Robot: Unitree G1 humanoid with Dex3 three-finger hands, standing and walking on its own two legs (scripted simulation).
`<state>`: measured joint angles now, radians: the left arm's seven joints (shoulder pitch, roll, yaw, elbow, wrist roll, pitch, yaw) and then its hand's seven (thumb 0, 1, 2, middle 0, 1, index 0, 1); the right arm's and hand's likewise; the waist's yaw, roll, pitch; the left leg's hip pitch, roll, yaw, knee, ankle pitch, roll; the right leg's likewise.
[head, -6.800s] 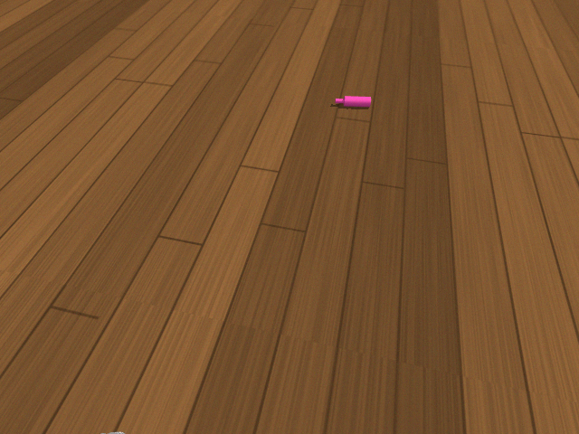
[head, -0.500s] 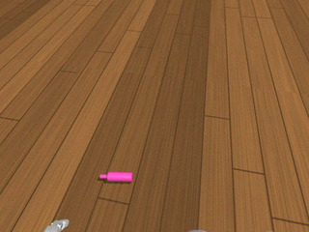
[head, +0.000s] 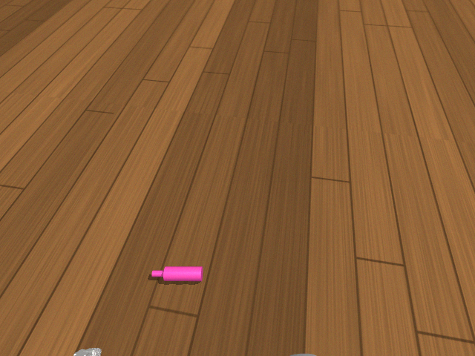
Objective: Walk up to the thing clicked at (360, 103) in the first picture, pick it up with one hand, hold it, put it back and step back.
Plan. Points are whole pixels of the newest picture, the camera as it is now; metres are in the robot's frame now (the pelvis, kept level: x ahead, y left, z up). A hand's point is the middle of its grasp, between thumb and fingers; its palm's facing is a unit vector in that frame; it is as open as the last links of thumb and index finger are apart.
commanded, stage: walk up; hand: left
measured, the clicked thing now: (177, 273) +0.50 +0.29 -0.74
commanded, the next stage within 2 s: none
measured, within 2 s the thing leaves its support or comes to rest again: neither
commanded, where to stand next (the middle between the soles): +0.05 +0.02 m, yaw +1 degrees
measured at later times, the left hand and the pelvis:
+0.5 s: hand out of the picture +0.09 +0.31 -0.16, palm faces -0.05 -0.90 -0.44, open 7.4 cm; pelvis +0.07 +0.03 -0.01, yaw -1 degrees
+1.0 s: hand out of the picture +0.05 +0.30 -0.18, palm faces -0.10 -0.93 -0.36, open 7.4 cm; pelvis -0.02 +0.02 -0.03, yaw -6 degrees
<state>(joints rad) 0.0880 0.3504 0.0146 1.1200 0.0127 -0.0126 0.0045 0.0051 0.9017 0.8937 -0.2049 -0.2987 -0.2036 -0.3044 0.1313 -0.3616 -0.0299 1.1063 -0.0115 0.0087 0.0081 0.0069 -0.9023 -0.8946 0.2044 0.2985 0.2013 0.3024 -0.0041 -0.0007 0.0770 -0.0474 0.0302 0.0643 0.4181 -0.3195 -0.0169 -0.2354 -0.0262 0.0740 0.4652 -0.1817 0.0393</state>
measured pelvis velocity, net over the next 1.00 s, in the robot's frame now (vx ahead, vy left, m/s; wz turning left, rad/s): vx -0.02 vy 0.02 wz -0.10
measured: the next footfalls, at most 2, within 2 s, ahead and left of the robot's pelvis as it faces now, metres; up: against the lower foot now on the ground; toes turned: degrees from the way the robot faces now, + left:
left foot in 0.52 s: +0.21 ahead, +0.15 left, +0.00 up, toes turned -1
right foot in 0.96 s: -0.02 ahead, -0.11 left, +0.00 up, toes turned -4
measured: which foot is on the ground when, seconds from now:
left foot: down 0.00-0.24, up 0.26-0.50, down 0.52-1.00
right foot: down 0.00-0.54, up 0.56-0.94, down 0.96-1.00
